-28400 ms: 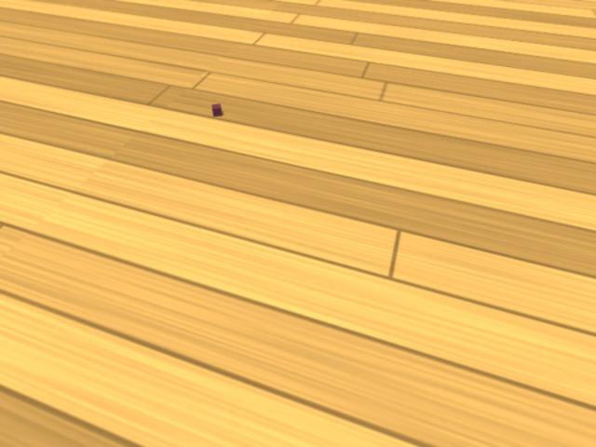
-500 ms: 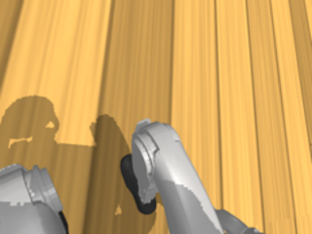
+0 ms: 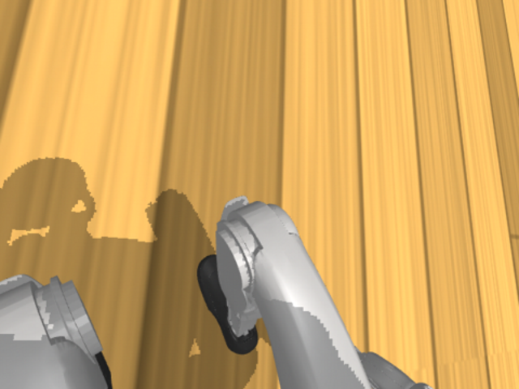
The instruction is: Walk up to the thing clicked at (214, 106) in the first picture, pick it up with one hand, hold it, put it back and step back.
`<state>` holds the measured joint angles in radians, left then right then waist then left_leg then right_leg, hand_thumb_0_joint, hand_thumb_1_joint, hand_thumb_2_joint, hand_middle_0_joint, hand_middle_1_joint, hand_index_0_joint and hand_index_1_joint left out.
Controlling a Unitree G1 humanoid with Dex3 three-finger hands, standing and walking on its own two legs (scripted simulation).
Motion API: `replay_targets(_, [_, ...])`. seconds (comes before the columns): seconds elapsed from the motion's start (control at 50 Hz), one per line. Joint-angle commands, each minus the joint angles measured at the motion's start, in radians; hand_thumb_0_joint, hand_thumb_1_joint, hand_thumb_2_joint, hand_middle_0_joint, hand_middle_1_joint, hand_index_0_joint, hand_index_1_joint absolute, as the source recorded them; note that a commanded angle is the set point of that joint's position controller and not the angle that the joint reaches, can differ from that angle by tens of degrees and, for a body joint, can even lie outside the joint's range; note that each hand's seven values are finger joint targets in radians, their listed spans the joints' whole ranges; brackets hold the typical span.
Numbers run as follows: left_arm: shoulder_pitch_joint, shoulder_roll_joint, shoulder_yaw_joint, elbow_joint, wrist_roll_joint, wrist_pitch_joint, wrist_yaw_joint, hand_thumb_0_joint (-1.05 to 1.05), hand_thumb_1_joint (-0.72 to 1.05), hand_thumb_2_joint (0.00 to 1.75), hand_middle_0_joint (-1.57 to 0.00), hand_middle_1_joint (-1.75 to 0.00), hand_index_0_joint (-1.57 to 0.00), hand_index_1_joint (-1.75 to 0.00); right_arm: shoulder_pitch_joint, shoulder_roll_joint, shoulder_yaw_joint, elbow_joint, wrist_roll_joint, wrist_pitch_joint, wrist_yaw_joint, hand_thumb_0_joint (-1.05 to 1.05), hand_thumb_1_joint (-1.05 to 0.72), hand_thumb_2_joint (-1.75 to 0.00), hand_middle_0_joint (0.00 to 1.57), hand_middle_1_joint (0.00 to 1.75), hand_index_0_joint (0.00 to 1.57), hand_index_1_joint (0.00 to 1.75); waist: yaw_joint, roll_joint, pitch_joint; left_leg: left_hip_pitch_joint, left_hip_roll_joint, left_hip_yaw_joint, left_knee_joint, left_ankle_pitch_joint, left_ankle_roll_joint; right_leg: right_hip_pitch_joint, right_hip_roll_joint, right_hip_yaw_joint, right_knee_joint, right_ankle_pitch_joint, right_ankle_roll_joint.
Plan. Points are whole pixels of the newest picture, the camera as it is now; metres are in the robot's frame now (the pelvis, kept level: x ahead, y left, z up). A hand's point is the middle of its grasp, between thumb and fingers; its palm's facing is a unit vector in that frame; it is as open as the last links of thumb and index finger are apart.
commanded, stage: close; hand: left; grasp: from above
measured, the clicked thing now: out of the picture +0.45 +0.30 -0.28
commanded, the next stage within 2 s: settle in 0.24 s
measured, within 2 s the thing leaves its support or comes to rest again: leaves its support in 0.68 s
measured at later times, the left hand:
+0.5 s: hand out of the picture +0.44 +0.29 -0.25, palm faces -0.44 -0.15 -0.89, open 8.1 cm
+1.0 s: hand out of the picture +0.44 +0.31 -0.18, palm faces -0.41 -0.11 -0.90, open 8.1 cm
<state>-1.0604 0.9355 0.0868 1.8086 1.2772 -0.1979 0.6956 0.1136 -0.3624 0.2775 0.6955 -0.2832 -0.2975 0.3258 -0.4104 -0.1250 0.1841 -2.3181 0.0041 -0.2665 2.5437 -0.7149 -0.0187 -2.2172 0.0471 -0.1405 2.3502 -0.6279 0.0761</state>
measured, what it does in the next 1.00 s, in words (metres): stands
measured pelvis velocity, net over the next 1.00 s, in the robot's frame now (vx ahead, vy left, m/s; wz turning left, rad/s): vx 0.01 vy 0.00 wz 0.05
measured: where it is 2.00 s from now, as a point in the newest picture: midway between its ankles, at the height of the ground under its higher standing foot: (173, 361)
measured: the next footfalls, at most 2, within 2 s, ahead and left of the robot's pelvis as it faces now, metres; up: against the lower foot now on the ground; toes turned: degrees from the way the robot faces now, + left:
none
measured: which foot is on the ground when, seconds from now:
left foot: down 0.00-1.00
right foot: down 0.00-1.00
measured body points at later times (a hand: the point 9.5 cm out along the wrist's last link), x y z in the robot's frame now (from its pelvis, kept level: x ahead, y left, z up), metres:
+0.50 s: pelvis +0.00 +0.00 +0.00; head +0.27 +0.12 +0.34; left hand +0.46 +0.29 -0.20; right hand +0.04 -0.25 -0.05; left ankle +0.07 +0.13 -0.27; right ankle +0.13 -0.13 -0.27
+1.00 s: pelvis +0.01 +0.00 +0.02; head +0.24 +0.10 +0.39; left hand +0.46 +0.31 -0.13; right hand +0.07 -0.26 -0.07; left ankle +0.07 +0.13 -0.27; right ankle +0.13 -0.13 -0.27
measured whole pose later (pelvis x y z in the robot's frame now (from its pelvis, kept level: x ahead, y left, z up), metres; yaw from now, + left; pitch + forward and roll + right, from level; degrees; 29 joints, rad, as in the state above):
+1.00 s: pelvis +0.01 +0.00 +0.02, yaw +3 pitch +32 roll -11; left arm -0.94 0.73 0.05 1.49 1.20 -0.10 0.48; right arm 0.17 -0.32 0.13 0.73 -0.18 -0.20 0.31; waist -0.30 -0.01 -0.01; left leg -2.33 0.00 -0.20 2.46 -0.71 -0.02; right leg -2.25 0.02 -0.10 2.32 -0.65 0.05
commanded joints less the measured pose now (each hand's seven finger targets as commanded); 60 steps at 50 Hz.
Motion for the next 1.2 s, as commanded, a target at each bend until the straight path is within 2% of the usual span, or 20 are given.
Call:
replay_targets(0.0, [-0.262, 0.201, 0.011, -0.109, -0.019, -0.001, 0.038, 0.0, 0.72, 0.31, -1.06, -0.31, -1.07, -0.29, 0.188, -0.343, -0.103, 0.014, 0.01, -0.005, -0.016, 0.0, -0.89, -0.9, 0.2, 0.3, 0.2, 0.3, -0.068, 0.501, -0.614, 0.455, 0.029, 0.109, -0.285, 0.153, 0.018, 0.352, 0.033, -0.135, -0.199, 0.196, -0.089])
replay_targets(0.06, [-0.255, 0.216, 0.017, -0.116, -0.023, -0.002, 0.037, 0.0, 0.75, 0.34, -1.08, -0.33, -1.09, -0.31, 0.189, -0.335, -0.09, 0.01, 0.01, -0.003, -0.017, 0.0, -0.89, -0.9, 0.2, 0.3, 0.2, 0.3, -0.064, 0.478, -0.636, 0.446, 0.029, 0.117, -0.271, 0.164, 0.022, 0.382, 0.038, -0.128, -0.209, 0.208, -0.085])
replay_targets(0.08, [-0.272, 0.175, -0.019, -0.118, -0.024, -0.002, 0.032, 0.0, 0.76, 0.35, -1.09, -0.33, -1.11, -0.31, 0.176, -0.341, -0.098, 0.0, 0.017, -0.009, -0.02, 0.0, -0.89, -0.9, 0.2, 0.3, 0.2, 0.3, -0.064, 0.502, -0.619, 0.455, 0.027, 0.114, -0.281, 0.15, 0.018, 0.353, 0.033, -0.126, -0.197, 0.196, -0.09])
replay_targets(0.1, [-0.261, 0.215, 0.017, -0.12, -0.028, -0.002, 0.035, 0.0, 0.78, 0.34, -1.1, -0.34, -1.11, -0.32, 0.194, -0.339, -0.097, 0.011, 0.014, -0.008, -0.02, 0.0, -0.89, -0.9, 0.2, 0.3, 0.2, 0.3, -0.062, 0.499, -0.624, 0.462, 0.03, 0.11, -0.283, 0.162, 0.018, 0.365, 0.034, -0.135, -0.201, 0.205, -0.087])
replay_targets(0.2, [-0.254, 0.183, 0.004, -0.109, -0.018, -0.002, 0.037, 0.0, 0.82, 0.39, -1.12, -0.36, -1.14, -0.35, 0.193, -0.337, -0.098, 0.012, 0.01, 0.0, -0.023, 0.0, -0.89, -0.9, 0.2, 0.3, 0.2, 0.3, -0.065, 0.506, -0.639, 0.465, 0.031, 0.108, -0.278, 0.195, 0.016, 0.363, 0.038, -0.139, -0.194, 0.235, -0.089])
replay_targets(0.34, [-0.249, 0.215, 0.015, -0.091, -0.017, -0.003, 0.036, 0.0, 0.82, 0.44, -1.18, -0.4, -1.2, -0.39, 0.19, -0.331, -0.081, 0.008, 0.008, 0.004, -0.027, 0.0, -0.91, -0.9, 0.2, 0.3, 0.2, 0.3, -0.065, 0.488, -0.612, 0.451, 0.031, 0.107, -0.284, 0.173, 0.018, 0.363, 0.037, -0.138, -0.206, 0.212, -0.087])
replay_targets(0.44, [-0.262, 0.204, -0.004, -0.114, -0.019, 0.005, 0.02, 0.0, 0.82, 0.48, -1.18, -0.4, -1.2, -0.39, 0.173, -0.329, -0.083, 0.003, 0.009, 0.004, -0.026, 0.0, -0.91, -0.9, 0.2, 0.3, 0.2, 0.3, -0.069, 0.512, -0.608, 0.463, 0.03, 0.109, -0.28, 0.173, 0.016, 0.358, 0.031, -0.138, -0.195, 0.216, -0.087])
replay_targets(0.52, [-0.267, 0.222, 0.016, -0.142, -0.018, 0.015, 0.006, 0.0, 0.86, 0.48, -1.22, -0.39, -1.23, -0.38, 0.209, -0.341, -0.101, 0.007, 0.007, 0.014, -0.026, 0.0, -0.91, -0.9, 0.2, 0.3, 0.2, 0.3, -0.064, 0.542, -0.646, 0.489, 0.028, 0.116, -0.287, 0.204, 0.015, 0.373, 0.033, -0.132, -0.194, 0.24, -0.09])
replay_targets(0.62, [-0.251, 0.247, 0.063, -0.247, -0.019, 0.022, -0.009, 0.0, 0.86, 0.48, -1.22, -0.38, -1.23, -0.37, 0.213, -0.327, -0.127, 0.013, 0.019, 0.017, -0.023, 0.0, -0.91, -0.9, 0.2, 0.3, 0.2, 0.3, -0.02, 0.607, -0.71, 0.542, 0.029, 0.113, -0.308, 0.219, 0.004, 0.351, 0.025, -0.132, -0.181, 0.243, -0.098])
replay_targets(0.66, [-0.252, 0.231, 0.065, -0.299, -0.025, 0.026, -0.023, 0.0, 0.87, 0.5, -1.24, -0.38, -1.24, -0.38, 0.214, -0.318, -0.145, 0.015, 0.026, 0.023, -0.02, 0.0, -0.91, -0.9, 0.2, 0.3, 0.2, 0.3, -0.012, 0.619, -0.743, 0.529, 0.026, 0.129, -0.304, 0.222, 0.009, 0.36, 0.026, -0.121, -0.19, 0.247, -0.102])
replay_targets(0.74, [-0.198, 0.098, 0.004, -0.389, -0.053, 0.053, -0.063, 0.0, 0.88, 0.47, -1.24, -0.36, -1.25, -0.36, 0.214, -0.284, -0.176, 0.014, 0.049, 0.031, -0.012, 0.0, -0.91, -0.9, 0.2, 0.3, 0.2, 0.3, 0.022, 0.643, -0.825, 0.578, 0.019, 0.147, -0.327, 0.269, 0.006, 0.353, 0.031, -0.11, -0.2, 0.276, -0.108])
replay_targets(0.76, [-0.207, 0.12, 0.029, -0.42, -0.06, 0.061, -0.068, 0.0, 0.89, 0.45, -1.23, -0.37, -1.25, -0.36, 0.232, -0.289, -0.191, 0.026, 0.056, 0.035, -0.011, 0.0, -0.91, -0.9, 0.2, 0.3, 0.2, 0.3, 0.031, 0.64, -0.838, 0.573, 0.018, 0.146, -0.32, 0.284, 0.009, 0.34, 0.026, -0.111, -0.198, 0.291, -0.105])
replay_targets(0.84, [-0.197, 0.063, 0.011, -0.465, -0.076, 0.089, -0.122, 0.0, 0.88, 0.46, -1.24, -0.36, -1.25, -0.35, 0.244, -0.272, -0.224, 0.037, 0.095, 0.062, -0.009, 0.0, -0.91, -0.9, 0.2, 0.3, 0.2, 0.3, 0.059, 0.599, -0.845, 0.537, 0.012, 0.153, -0.339, 0.269, 0.018, 0.292, 0.02, -0.093, -0.204, 0.267, -0.112])
replay_targets(0.86, [-0.155, 0.0, -0.024, -0.426, -0.081, 0.1, -0.139, 0.0, 0.88, 0.47, -1.24, -0.35, -1.24, -0.35, 0.239, -0.257, -0.226, 0.042, 0.104, 0.074, -0.012, 0.0, -0.91, -0.9, 0.2, 0.3, 0.2, 0.3, 0.068, 0.564, -0.836, 0.51, 0.009, 0.162, -0.348, 0.235, 0.024, 0.296, 0.024, -0.083, -0.221, 0.238, -0.113])
replay_targets(0.88, [-0.178, -0.013, -0.026, -0.452, -0.087, 0.098, -0.153, 0.0, 0.88, 0.46, -1.24, -0.34, -1.24, -0.34, 0.25, -0.256, -0.234, 0.044, 0.109, 0.079, -0.013, 0.0, -0.91, -0.9, 0.2, 0.3, 0.2, 0.3, 0.056, 0.553, -0.812, 0.495, 0.005, 0.165, -0.352, 0.229, 0.025, 0.281, 0.017, -0.081, -0.225, 0.235, -0.111])
replay_targets(0.92, [-0.189, -0.002, -0.023, -0.475, -0.093, 0.099, -0.177, 0.0, 0.85, 0.46, -1.23, -0.35, -1.23, -0.35, 0.247, -0.251, -0.241, 0.043, 0.121, 0.095, -0.025, 0.0, -0.91, -0.9, 0.2, 0.3, 0.2, 0.3, 0.078, 0.528, -0.833, 0.491, 0.003, 0.162, -0.365, 0.203, 0.03, 0.276, 0.015, -0.074, -0.23, 0.208, -0.114])
replay_targets(1.0, [-0.208, -0.05, -0.053, -0.474, -0.103, 0.089, -0.231, 0.0, 0.82, 0.51, -1.23, -0.34, -1.22, -0.36, 0.246, -0.224, -0.253, 0.03, 0.134, 0.124, -0.046, 0.0, -0.91, -0.91, 0.2, 0.3, 0.2, 0.3, 0.074, 0.448, -0.813, 0.428, -0.009, 0.184, -0.376, 0.127, 0.041, 0.302, 0.014, -0.042, -0.269, 0.121, -0.112])
replay_targets(1.06, [-0.218, -0.001, -0.038, -0.485, -0.096, 0.072, -0.258, 0.0, 0.76, 0.45, -1.18, -0.31, -1.17, -0.32, 0.239, -0.212, -0.258, 0.024, 0.139, 0.14, -0.072, 0.0, -0.9, -0.9, 0.2, 0.3, 0.2, 0.3, 0.095, 0.405, -0.81, 0.404, -0.016, 0.197, -0.373, 0.104, 0.045, 0.323, 0.013, -0.014, -0.289, 0.064, -0.113])
replay_targets(1.12, [-0.235, -0.035, -0.043, -0.524, -0.095, 0.058, -0.267, 0.0, 0.73, 0.45, -1.16, -0.3, -1.15, -0.32, 0.237, -0.202, -0.267, 0.022, 0.145, 0.155, -0.092, 0.0, -0.9, -0.9, 0.2, 0.3, 0.2, 0.3, 0.106, 0.428, -0.856, 0.466, -0.021, 0.202, -0.398, 0.144, 0.037, 0.316, 0.0, -0.023, -0.282, 0.116, -0.114])
replay_targets(1.18, [-0.245, -0.014, -0.03, -0.53, -0.083, 0.047, -0.271, 0.0, 0.72, 0.48, -1.16, -0.3, -1.14, -0.33, 0.244, -0.199, -0.275, 0.021, 0.15, 0.173, -0.112, 0.0, -0.91, -0.9, 0.2, 0.3, 0.2, 0.3, 0.113, 0.393, -0.898, 0.455, -0.025, 0.215, -0.385, 0.168, 0.044, 0.344, -0.002, -0.011, -0.293, 0.141, -0.111])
